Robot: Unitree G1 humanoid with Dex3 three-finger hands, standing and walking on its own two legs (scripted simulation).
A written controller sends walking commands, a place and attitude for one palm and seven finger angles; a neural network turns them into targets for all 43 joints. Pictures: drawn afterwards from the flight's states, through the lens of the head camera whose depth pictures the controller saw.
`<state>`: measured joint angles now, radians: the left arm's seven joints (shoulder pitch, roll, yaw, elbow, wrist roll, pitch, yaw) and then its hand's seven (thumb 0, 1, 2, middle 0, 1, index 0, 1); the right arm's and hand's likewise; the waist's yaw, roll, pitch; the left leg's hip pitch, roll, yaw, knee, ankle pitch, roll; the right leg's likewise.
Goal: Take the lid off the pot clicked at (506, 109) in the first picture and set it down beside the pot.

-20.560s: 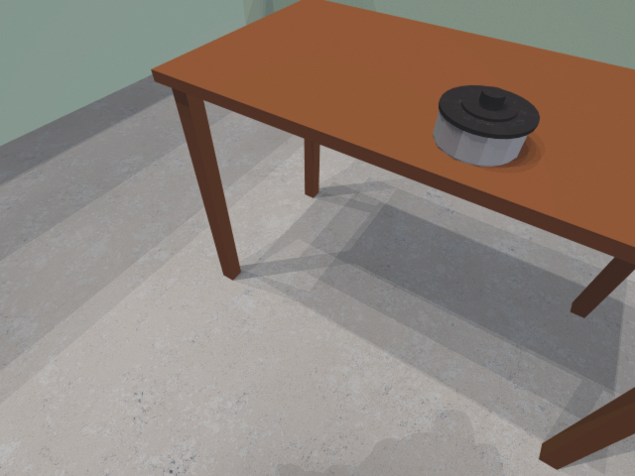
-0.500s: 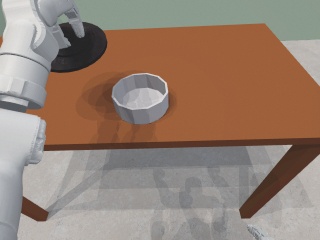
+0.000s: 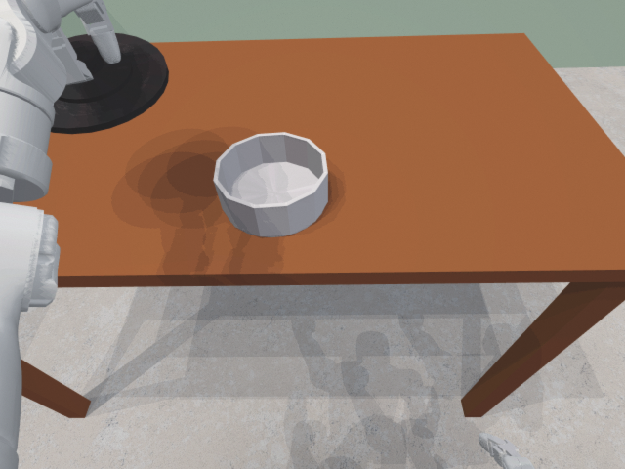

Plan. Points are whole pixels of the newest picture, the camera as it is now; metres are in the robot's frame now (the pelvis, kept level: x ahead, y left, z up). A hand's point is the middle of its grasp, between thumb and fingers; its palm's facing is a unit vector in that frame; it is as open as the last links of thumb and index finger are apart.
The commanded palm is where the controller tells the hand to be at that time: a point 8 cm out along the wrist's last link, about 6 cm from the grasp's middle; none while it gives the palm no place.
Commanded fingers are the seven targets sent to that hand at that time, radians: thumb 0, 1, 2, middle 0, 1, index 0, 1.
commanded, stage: move the lid sideways beside the pot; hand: left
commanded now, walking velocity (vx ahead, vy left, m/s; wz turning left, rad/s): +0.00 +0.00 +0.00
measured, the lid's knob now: (81, 58) +0.50 +0.25 +0.28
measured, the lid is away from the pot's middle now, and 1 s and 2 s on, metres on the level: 0.20 0.24 0.23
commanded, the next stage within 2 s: lower the lid onto the table in 0.36 s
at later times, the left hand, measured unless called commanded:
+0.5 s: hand (26, 58) +0.45 +0.28 +0.30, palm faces -0.11 -0.08 -0.99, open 6.9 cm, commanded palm +0.43 +0.28 +0.36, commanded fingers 0.00 0.63 1.08 -0.82 -1.09 -0.90 -1.04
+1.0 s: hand (46, 96) +0.45 +0.28 +0.26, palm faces -0.22 -0.12 -0.97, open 6.8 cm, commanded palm +0.44 +0.28 +0.33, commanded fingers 0.00 0.63 1.08 -0.82 -1.09 -0.90 -1.04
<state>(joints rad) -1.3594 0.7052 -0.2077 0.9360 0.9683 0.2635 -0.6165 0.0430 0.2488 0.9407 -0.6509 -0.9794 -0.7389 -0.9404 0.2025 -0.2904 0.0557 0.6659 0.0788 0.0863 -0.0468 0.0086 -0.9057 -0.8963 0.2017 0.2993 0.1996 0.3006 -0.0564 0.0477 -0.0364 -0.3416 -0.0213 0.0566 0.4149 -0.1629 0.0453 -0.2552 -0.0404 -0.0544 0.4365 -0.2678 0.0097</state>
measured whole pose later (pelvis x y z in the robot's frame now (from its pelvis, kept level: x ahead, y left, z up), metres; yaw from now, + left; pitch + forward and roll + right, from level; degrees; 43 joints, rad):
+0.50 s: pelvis +0.00 +0.00 +0.00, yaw +0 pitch +5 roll +0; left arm -1.23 0.78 -0.15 0.76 0.95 0.26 -0.62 0.05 0.25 0.94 -0.65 -0.98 -0.74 -0.94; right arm 0.19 -0.31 0.03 0.64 0.09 0.12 -0.03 0.01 -0.91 -0.90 0.20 0.30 0.20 0.30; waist -0.04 0.06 -0.03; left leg -0.34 -0.02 0.05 0.43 -0.17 0.05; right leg -0.23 -0.04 -0.06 0.41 -0.26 0.01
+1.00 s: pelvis -0.01 +0.00 +0.00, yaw +1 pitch +4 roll +0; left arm -1.29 0.74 -0.21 0.97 0.96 0.26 -0.59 0.05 0.25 0.94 -0.64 -0.98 -0.74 -0.94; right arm 0.24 -0.30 0.04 0.70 0.08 0.07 -0.06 0.01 -0.91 -0.90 0.20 0.30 0.20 0.30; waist -0.06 0.04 -0.02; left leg -0.35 -0.02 0.04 0.43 -0.16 0.05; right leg -0.24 -0.04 -0.07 0.43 -0.26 0.01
